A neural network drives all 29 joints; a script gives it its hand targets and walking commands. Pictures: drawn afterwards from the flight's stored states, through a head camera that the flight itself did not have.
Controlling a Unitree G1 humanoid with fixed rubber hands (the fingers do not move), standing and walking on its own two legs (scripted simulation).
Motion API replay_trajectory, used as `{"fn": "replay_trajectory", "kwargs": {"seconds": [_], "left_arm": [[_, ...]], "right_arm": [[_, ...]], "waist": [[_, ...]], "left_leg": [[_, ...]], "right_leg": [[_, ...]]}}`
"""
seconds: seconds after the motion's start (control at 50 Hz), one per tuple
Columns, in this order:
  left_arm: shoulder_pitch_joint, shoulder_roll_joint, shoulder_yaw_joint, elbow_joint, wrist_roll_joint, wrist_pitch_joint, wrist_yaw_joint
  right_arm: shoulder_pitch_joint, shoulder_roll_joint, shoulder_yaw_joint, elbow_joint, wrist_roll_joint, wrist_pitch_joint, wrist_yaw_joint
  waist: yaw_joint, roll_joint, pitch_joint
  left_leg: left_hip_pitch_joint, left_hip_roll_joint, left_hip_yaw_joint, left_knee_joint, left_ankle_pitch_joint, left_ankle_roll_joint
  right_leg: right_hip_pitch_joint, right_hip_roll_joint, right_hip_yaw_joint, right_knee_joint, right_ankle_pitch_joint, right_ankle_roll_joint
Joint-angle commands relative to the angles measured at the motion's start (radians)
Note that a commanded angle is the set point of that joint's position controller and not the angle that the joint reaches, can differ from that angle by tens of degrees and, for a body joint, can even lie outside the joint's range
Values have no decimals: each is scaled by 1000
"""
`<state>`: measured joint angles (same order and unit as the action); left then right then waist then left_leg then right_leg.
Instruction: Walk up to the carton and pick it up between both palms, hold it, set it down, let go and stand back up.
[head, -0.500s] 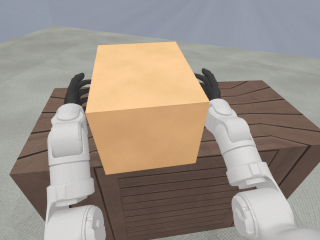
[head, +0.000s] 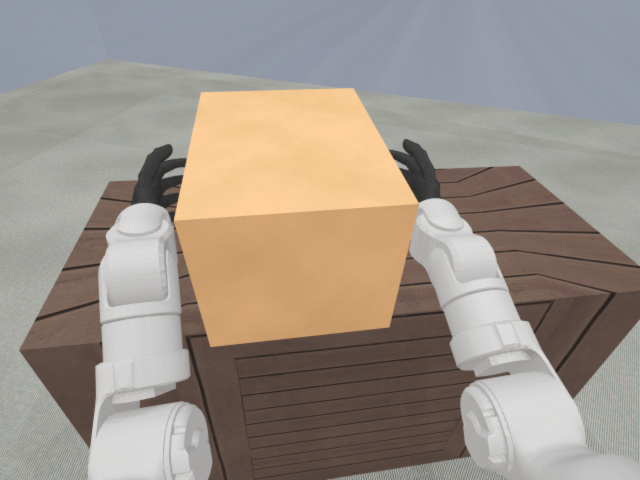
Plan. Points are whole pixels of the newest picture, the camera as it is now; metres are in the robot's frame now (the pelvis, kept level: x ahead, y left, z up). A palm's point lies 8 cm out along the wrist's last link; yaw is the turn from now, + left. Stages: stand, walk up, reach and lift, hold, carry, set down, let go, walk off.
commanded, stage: hold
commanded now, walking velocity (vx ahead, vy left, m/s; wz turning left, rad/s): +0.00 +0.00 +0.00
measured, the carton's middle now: (289, 203) +0.43 +0.01 +0.19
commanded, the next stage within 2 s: none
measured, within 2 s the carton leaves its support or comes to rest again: neither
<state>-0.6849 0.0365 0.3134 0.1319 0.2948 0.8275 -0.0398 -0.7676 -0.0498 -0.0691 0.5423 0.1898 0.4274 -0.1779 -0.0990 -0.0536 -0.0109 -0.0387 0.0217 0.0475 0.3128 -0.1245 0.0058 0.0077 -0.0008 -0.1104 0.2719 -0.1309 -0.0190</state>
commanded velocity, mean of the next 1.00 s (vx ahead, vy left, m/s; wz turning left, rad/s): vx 0.00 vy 0.00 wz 0.00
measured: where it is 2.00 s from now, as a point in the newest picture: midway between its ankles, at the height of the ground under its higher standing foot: outside the picture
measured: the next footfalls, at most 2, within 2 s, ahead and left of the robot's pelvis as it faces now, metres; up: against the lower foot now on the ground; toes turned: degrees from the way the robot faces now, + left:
none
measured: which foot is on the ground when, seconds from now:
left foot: down 0.00-1.00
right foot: down 0.00-1.00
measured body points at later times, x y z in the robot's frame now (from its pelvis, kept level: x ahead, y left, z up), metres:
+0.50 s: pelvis +0.00 +0.00 +0.00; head -0.06 +0.03 +0.44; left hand +0.38 +0.17 +0.22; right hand +0.38 -0.15 +0.22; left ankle +0.04 +0.11 -0.75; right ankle +0.03 -0.10 -0.75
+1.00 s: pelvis +0.01 +0.00 +0.00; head -0.05 +0.02 +0.44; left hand +0.38 +0.17 +0.22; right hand +0.38 -0.15 +0.22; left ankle +0.04 +0.11 -0.75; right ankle +0.03 -0.10 -0.75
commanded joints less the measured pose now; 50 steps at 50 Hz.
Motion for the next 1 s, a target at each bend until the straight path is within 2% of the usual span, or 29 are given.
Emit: {"fn": "replay_trajectory", "kwargs": {"seconds": [0.0, 0.22, 0.44, 0.46, 0.5, 0.72, 0.98], "left_arm": [[-700, -514, -437, -131, -180, -80, -149], [-706, -526, -461, -157, -188, -91, -142], [-685, -528, -475, -183, -191, -84, -131], [-693, -532, -456, -173, -164, -80, -127], [-697, -531, -465, -175, -174, -74, -125], [-681, -517, -470, -196, -188, -68, -141], [-674, -510, -473, -225, -187, -61, -144]], "right_arm": [[-786, 525, 339, -303, 97, -64, 126], [-775, 522, 343, -309, 105, -73, 125], [-766, 514, 362, -341, 119, -71, 125], [-793, 524, 368, -314, 131, -69, 116], [-803, 534, 365, -323, 132, -71, 112], [-766, 528, 362, -348, 134, -42, 91], [-759, 521, 378, -379, 145, -32, 89]], "waist": [[-10, 79, -384], [-21, 103, -404], [-13, 100, -404], [31, 108, -370], [24, 101, -383], [-12, 89, -395], [-1, 97, -392]], "left_leg": [[109, -49, -33, -34, 89, -12], [132, -47, -40, -21, 137, -25], [147, -45, -42, -11, 171, -29], [97, -47, -21, -16, 161, -10], [87, -40, -18, -20, 148, -3], [94, -55, -15, -8, 172, -19], [99, -54, -17, -4, 193, -25]], "right_leg": [[34, 37, 41, -41, 78, 53], [33, 43, 37, -33, 111, 51], [30, 48, 37, -32, 125, 50], [56, 48, 39, -19, 66, 41], [59, 50, 40, -17, 45, 39], [95, 48, 45, -8, 136, 54], [91, 52, 42, -6, 136, 51]]}}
